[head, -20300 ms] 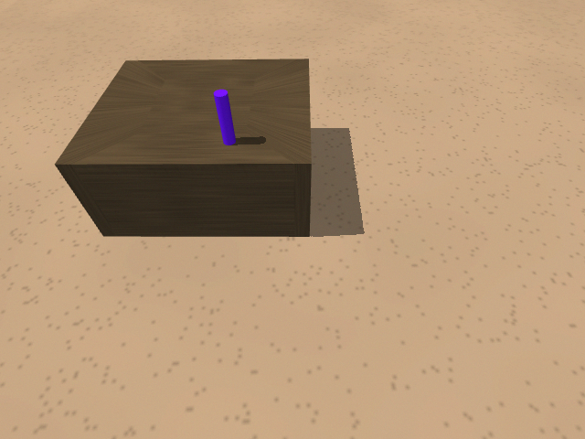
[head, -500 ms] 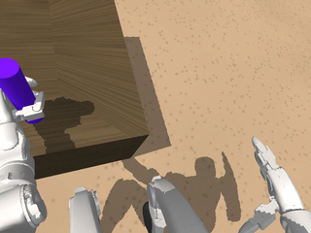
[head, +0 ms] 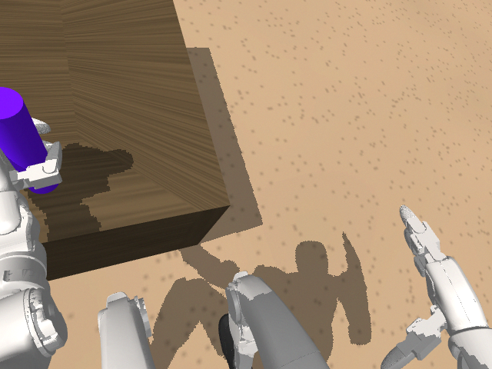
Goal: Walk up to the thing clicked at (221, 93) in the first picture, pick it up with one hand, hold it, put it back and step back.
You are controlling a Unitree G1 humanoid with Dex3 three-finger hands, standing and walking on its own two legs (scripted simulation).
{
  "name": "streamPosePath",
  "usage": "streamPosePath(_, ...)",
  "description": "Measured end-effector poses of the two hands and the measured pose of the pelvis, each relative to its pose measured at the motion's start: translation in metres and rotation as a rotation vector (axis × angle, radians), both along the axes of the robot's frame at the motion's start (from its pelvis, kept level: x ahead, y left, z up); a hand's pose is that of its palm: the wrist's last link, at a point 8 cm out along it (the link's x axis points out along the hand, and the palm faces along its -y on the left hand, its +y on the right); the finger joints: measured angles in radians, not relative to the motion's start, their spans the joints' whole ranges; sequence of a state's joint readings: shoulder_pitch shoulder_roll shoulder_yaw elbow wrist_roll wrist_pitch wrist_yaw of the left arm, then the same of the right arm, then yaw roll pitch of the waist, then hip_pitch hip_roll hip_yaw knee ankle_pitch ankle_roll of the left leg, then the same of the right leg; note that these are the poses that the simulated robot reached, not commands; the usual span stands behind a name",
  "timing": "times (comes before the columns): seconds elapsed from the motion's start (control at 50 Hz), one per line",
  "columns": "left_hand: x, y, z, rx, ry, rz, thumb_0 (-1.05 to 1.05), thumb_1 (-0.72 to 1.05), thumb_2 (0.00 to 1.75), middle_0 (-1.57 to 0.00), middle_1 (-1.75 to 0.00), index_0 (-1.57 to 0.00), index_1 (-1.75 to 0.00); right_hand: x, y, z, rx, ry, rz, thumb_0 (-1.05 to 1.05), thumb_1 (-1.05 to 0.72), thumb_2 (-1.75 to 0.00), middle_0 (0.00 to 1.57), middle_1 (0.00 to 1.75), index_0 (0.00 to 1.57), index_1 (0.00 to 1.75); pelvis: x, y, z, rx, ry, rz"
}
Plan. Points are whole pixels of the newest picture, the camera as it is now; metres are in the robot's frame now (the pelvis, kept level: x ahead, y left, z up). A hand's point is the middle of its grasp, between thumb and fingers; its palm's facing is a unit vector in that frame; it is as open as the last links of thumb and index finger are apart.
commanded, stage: lower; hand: left
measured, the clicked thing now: (25, 149) +0.49 +0.23 -0.06
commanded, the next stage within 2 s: loosen in 0.08 s
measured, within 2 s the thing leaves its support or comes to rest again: neither
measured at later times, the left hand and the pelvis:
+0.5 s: hand (39, 153) +0.49 +0.22 -0.08, palm faces +0.25 -0.97 -0.01, open 8.2 cm; pelvis -0.01 +0.00 -0.01, yaw +0 degrees
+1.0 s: hand (28, 146) +0.50 +0.23 -0.07, palm faces +0.27 -0.96 -0.01, open 17.1 cm; pelvis -0.01 +0.00 -0.01, yaw +0 degrees
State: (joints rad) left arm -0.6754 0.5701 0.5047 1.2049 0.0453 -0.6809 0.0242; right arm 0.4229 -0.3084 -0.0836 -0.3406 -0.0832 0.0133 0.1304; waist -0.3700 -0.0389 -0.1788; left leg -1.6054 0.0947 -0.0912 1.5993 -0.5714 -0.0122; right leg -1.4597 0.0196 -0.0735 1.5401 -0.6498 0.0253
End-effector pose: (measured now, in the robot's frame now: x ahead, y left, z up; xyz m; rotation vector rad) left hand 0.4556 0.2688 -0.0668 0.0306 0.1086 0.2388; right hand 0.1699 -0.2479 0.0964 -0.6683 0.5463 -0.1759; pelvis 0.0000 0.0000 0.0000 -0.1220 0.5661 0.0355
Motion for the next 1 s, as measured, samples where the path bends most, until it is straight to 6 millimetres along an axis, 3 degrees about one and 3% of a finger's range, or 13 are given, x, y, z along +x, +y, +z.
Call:
streamPosePath(0.28, 0.002, -0.001, -0.001, 0.009, -0.027, -0.004, -0.03, 0.00, 1.18, -0.95, -1.12, -0.97, -1.15, -0.006, 0.002, -0.001, -0.007, -0.025, 0.023, -0.01, 0.51, -0.06, 0.06, 0.05, 0.06, 0.05, -0.007, -0.001, -0.009, -0.001, 0.000, 0.000)
streamPosePath(0.46, 0.002, 0.000, -0.006, -0.023, -0.039, 0.015, -0.02, -0.06, 0.83, -0.97, -0.98, -0.99, -0.98, -0.011, 0.003, 0.000, -0.028, -0.023, 0.014, -0.01, 0.50, -0.05, 0.06, 0.05, 0.06, 0.05, -0.010, 0.001, -0.013, -0.005, 0.002, -0.002)
streamPosePath(0.68, 0.004, 0.000, -0.010, -0.026, -0.035, 0.009, -0.01, -0.35, 0.38, -0.66, -0.58, -0.67, -0.57, -0.012, 0.007, 0.000, -0.040, -0.019, 0.006, -0.01, 0.50, -0.06, 0.07, 0.05, 0.07, 0.05, -0.011, 0.004, -0.014, -0.012, 0.005, -0.001)
streamPosePath(0.9, 0.004, 0.000, -0.008, -0.030, -0.032, 0.021, -0.02, -0.56, 0.12, -0.32, -0.24, -0.32, -0.24, -0.009, 0.008, 0.002, -0.030, -0.026, 0.010, -0.01, 0.49, -0.06, 0.07, 0.05, 0.07, 0.05, -0.010, 0.004, -0.013, -0.009, 0.001, -0.002)
streamPosePath(1.0, 0.008, 0.011, 0.002, -0.023, -0.059, 0.033, -0.02, -0.59, 0.07, -0.19, -0.15, -0.19, -0.14, -0.010, 0.007, 0.007, -0.036, -0.031, 0.007, -0.01, 0.50, -0.06, 0.07, 0.05, 0.07, 0.05, -0.009, 0.002, -0.010, -0.005, -0.004, -0.005)
